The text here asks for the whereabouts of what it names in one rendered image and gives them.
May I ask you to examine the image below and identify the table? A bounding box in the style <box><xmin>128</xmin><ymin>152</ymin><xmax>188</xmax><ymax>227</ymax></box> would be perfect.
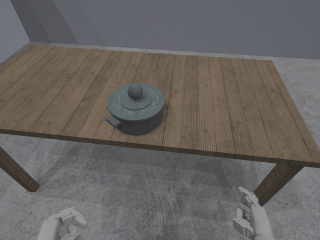
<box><xmin>0</xmin><ymin>45</ymin><xmax>320</xmax><ymax>220</ymax></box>

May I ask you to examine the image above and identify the lid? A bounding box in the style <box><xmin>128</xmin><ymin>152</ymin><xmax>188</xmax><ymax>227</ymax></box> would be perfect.
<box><xmin>107</xmin><ymin>82</ymin><xmax>165</xmax><ymax>122</ymax></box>

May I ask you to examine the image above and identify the knob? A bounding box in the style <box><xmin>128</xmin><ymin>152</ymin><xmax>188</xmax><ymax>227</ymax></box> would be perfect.
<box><xmin>127</xmin><ymin>84</ymin><xmax>143</xmax><ymax>99</ymax></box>

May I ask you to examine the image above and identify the pot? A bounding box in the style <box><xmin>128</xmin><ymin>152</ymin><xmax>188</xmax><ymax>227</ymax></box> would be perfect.
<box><xmin>105</xmin><ymin>92</ymin><xmax>164</xmax><ymax>136</ymax></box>

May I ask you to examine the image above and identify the robot left hand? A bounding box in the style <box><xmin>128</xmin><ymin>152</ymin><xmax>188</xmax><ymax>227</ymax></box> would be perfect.
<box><xmin>36</xmin><ymin>206</ymin><xmax>88</xmax><ymax>240</ymax></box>

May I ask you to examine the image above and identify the robot right hand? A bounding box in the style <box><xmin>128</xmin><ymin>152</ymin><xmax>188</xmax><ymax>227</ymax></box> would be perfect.
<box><xmin>233</xmin><ymin>186</ymin><xmax>274</xmax><ymax>240</ymax></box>

